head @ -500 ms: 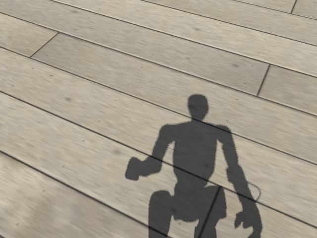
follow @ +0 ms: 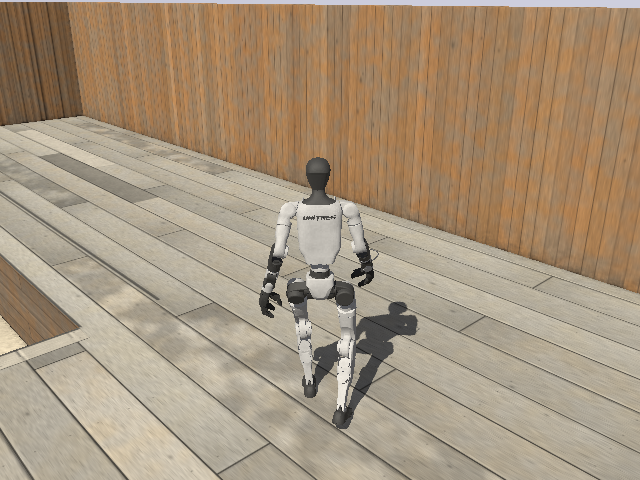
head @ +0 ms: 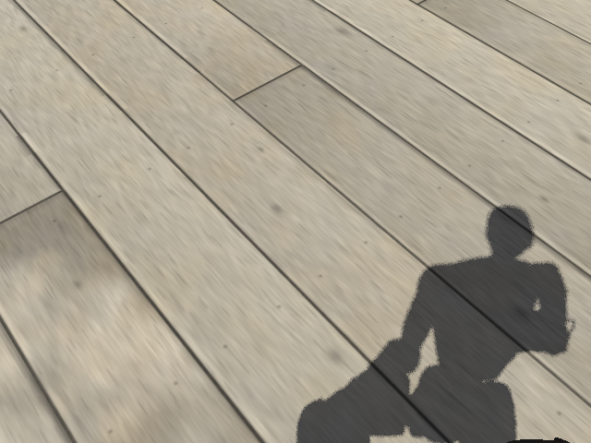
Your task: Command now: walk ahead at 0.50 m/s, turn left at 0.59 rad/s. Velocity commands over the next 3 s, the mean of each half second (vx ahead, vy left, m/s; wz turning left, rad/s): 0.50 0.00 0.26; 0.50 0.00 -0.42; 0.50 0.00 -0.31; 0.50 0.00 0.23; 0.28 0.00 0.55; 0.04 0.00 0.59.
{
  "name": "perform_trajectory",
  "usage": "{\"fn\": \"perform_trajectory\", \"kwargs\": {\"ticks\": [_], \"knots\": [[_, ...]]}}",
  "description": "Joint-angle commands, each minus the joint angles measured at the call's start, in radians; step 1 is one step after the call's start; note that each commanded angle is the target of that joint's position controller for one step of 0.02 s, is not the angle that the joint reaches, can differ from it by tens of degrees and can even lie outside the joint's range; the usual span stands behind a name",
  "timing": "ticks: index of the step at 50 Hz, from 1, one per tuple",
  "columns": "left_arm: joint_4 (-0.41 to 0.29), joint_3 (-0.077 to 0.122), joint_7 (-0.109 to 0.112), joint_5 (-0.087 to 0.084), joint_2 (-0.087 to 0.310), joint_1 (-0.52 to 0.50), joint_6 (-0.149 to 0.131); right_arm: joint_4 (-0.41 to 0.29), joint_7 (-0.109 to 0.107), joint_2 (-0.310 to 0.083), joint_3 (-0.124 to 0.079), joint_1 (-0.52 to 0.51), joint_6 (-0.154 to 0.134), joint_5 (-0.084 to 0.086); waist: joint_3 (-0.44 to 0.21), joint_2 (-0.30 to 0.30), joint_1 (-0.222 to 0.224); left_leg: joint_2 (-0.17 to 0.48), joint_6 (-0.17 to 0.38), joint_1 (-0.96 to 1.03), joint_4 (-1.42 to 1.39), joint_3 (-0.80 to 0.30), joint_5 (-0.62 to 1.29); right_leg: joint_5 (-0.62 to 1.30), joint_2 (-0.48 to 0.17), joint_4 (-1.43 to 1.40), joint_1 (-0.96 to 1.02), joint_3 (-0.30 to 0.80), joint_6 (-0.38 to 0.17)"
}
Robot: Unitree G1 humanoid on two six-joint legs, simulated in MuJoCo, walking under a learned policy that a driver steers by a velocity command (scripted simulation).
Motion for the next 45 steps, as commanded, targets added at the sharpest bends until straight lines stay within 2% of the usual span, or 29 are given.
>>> {"fn": "perform_trajectory", "kwargs": {"ticks": [1,2,3,4,5,6,9,11,15,18,21,22,24,25,26,27,28,29,30,31,32,33,34,37,40,43,45], "knots": [[-0.188,0.027,-0.015,0.006,0.148,-0.136,-0.026,0.027,-0.035,-0.280,-0.090,0.354,0.015,0.029,-0.281,0.074,-0.163,0.376,0.243,0.756,-0.330,-0.741,-0.025,-0.021,0.075,0.632,-0.716,0.256,-0.008],[-0.193,0.016,-0.017,-0.007,0.121,-0.150,-0.039,0.041,-0.044,-0.232,-0.077,0.311,0.013,0.036,-0.166,0.048,-0.126,0.352,0.215,0.630,-0.329,-0.599,0.084,0.073,0.032,0.561,-0.713,0.263,-0.017],[-0.173,0.015,-0.015,-0.004,0.117,-0.125,-0.043,0.042,-0.046,-0.184,-0.064,0.265,0.006,0.039,-0.099,-0.003,-0.075,0.294,0.167,0.501,-0.342,-0.504,0.204,0.113,-0.002,0.452,-0.642,0.267,-0.020],[-0.164,0.016,-0.015,0.014,0.116,-0.105,-0.029,0.041,-0.050,-0.150,-0.052,0.227,-0.003,0.044,-0.076,-0.004,-0.035,0.247,0.138,0.418,-0.354,-0.430,0.282,0.121,-0.018,0.392,-0.577,0.272,-0.013],[-0.146,0.013,-0.019,0.027,0.109,-0.061,-0.009,0.033,-0.050,-0.126,-0.041,0.199,-0.013,0.044,-0.091,0.007,-0.009,0.219,0.123,0.372,-0.369,-0.380,0.317,0.134,-0.024,0.358,-0.514,0.272,-0.006],[-0.141,0.013,-0.024,0.033,0.104,-0.049,0.007,0.036,-0.047,-0.120,-0.036,0.209,-0.026,0.046,-0.101,0.017,-0.003,0.206,0.123,0.352,-0.381,-0.360,0.360,0.141,-0.018,0.340,-0.489,0.261,0.001],[-0.153,0.010,-0.036,0.029,0.086,-0.102,0.025,0.068,-0.040,-0.142,-0.038,0.272,-0.044,0.046,-0.069,0.029,-0.015,0.181,0.107,0.330,-0.436,-0.315,0.354,0.240,-0.016,0.242,-0.525,0.239,0.012],[-0.175,0.010,-0.037,0.027,0.089,-0.183,0.026,0.087,-0.040,-0.142,-0.036,0.319,-0.046,0.047,-0.033,0.039,-0.044,0.178,0.084,0.362,-0.460,-0.309,0.343,0.321,-0.019,0.159,-0.592,0.236,0.014],[-0.207,0.009,-0.040,0.020,0.092,-0.299,0.022,0.115,-0.044,-0.143,-0.029,0.385,-0.051,0.047,-0.014,0.054,-0.085,0.182,0.047,0.466,-0.458,-0.294,0.379,0.436,-0.001,0.017,-0.659,0.232,0.004],[-0.235,0.001,-0.043,0.017,0.083,-0.383,0.016,0.137,-0.050,-0.138,-0.023,0.427,-0.053,0.040,0.009,0.057,-0.112,0.191,0.043,0.529,-0.446,-0.282,0.432,0.462,0.026,-0.079,-0.670,0.212,-0.014],[-0.254,-0.006,-0.049,0.011,0.078,-0.429,0.007,0.159,-0.059,-0.140,-0.017,0.444,-0.054,0.027,0.034,0.067,-0.119,0.217,0.037,0.589,-0.443,-0.242,0.503,0.435,0.058,-0.178,-0.637,0.182,-0.057],[-0.255,-0.006,-0.049,0.009,0.080,-0.420,0.004,0.166,-0.063,-0.142,-0.016,0.437,-0.055,0.023,0.037,0.070,-0.107,0.228,0.030,0.599,-0.433,-0.225,0.561,0.409,0.073,-0.207,-0.600,0.176,-0.078],[-0.226,0.001,-0.042,0.005,0.095,-0.326,0.000,0.169,-0.071,-0.159,-0.016,0.398,-0.060,0.015,-0.005,0.087,-0.054,0.233,0.002,0.607,-0.333,-0.176,0.854,0.328,0.135,-0.238,-0.445,0.154,-0.123],[-0.193,0.011,-0.034,0.004,0.115,-0.225,-0.003,0.173,-0.074,-0.171,-0.019,0.386,-0.059,0.009,-0.060,0.091,-0.010,0.231,-0.011,0.621,-0.210,-0.154,0.990,0.286,0.172,-0.246,-0.344,0.149,-0.145],[-0.143,0.021,-0.026,0.007,0.130,-0.078,-0.010,0.171,-0.075,-0.182,-0.021,0.367,-0.054,0.008,-0.136,0.072,0.058,0.208,-0.026,0.595,-0.019,-0.120,1.004,0.307,0.200,-0.308,-0.186,0.144,-0.168],[-0.102,0.036,-0.016,0.024,0.170,0.080,-0.016,0.153,-0.075,-0.172,-0.015,0.355,-0.057,0.015,-0.227,0.032,0.125,0.179,-0.040,0.422,0.232,-0.092,0.772,0.297,0.094,-0.323,0.061,0.272,-0.215],[-0.094,0.073,-0.011,0.039,0.303,0.152,-0.014,0.120,-0.063,-0.094,0.000,0.441,-0.063,0.047,-0.324,-0.194,0.079,-0.006,-0.099,0.058,0.655,-0.030,0.169,0.279,-0.187,-0.371,0.325,0.781,-0.374],[-0.089,0.065,-0.028,-0.005,0.259,0.067,-0.004,0.117,-0.056,-0.127,-0.006,0.425,-0.070,0.016,-0.324,-0.167,0.031,-0.055,-0.089,-0.110,0.776,-0.157,-0.290,0.323,-0.227,-0.512,0.323,1.036,-0.411],[-0.110,0.058,-0.033,-0.019,0.222,-0.037,0.000,0.093,-0.051,-0.133,-0.005,0.346,-0.074,0.009,-0.173,-0.091,-0.003,0.023,-0.086,-0.175,0.774,-0.197,-0.217,0.241,-0.204,-0.519,0.186,0.888,-0.391],[-0.121,0.045,-0.036,-0.014,0.165,-0.084,0.001,0.076,-0.046,-0.140,-0.001,0.283,-0.082,0.011,-0.093,-0.005,-0.008,0.065,-0.091,-0.170,0.713,-0.185,-0.153,0.283,-0.166,-0.549,0.058,0.776,-0.364],[-0.117,0.038,-0.034,-0.009,0.143,-0.098,-0.001,0.065,-0.043,-0.127,0.000,0.259,-0.078,0.011,-0.044,0.018,-0.031,0.093,-0.098,-0.143,0.646,-0.180,-0.138,0.345,-0.118,-0.571,-0.034,0.698,-0.335],[-0.106,0.032,-0.029,-0.011,0.129,-0.102,-0.005,0.056,-0.041,-0.118,0.004,0.263,-0.064,0.002,-0.029,0.008,-0.058,0.111,-0.115,-0.099,0.590,-0.176,-0.132,0.411,-0.075,-0.590,-0.105,0.636,-0.312],[-0.100,0.032,-0.027,-0.013,0.134,-0.095,-0.011,0.055,-0.039,-0.104,0.009,0.275,-0.048,-0.003,-0.041,-0.013,-0.071,0.118,-0.131,-0.064,0.551,-0.168,-0.131,0.456,-0.050,-0.600,-0.138,0.595,-0.304],[-0.088,0.044,-0.025,-0.017,0.170,-0.051,-0.024,0.026,-0.036,-0.086,0.018,0.227,-0.024,-0.004,-0.044,-0.031,-0.067,0.126,-0.175,-0.081,0.436,-0.131,-0.088,0.501,-0.010,-0.625,-0.181,0.536,-0.309],[-0.082,0.048,-0.023,-0.020,0.175,0.002,-0.019,-0.027,-0.033,-0.082,0.024,0.079,-0.022,0.000,-0.012,-0.041,-0.023,0.132,-0.208,-0.139,0.255,-0.114,0.042,0.486,0.020,-0.640,-0.167,0.529,-0.281],[-0.077,0.055,-0.019,-0.020,0.182,0.055,-0.014,-0.059,-0.028,-0.074,0.031,-0.019,-0.025,0.009,-0.029,-0.056,0.023,0.111,-0.216,-0.145,0.119,-0.114,0.142,0.533,0.035,-0.598,-0.094,0.536,-0.247],[-0.078,0.057,-0.014,-0.013,0.184,0.084,-0.010,-0.080,-0.027,-0.076,0.034,-0.074,-0.030,0.014,-0.037,-0.060,0.046,0.093,-0.214,-0.147,0.060,-0.114,0.150,0.589,0.029,-0.559,-0.042,0.556,-0.242]]}}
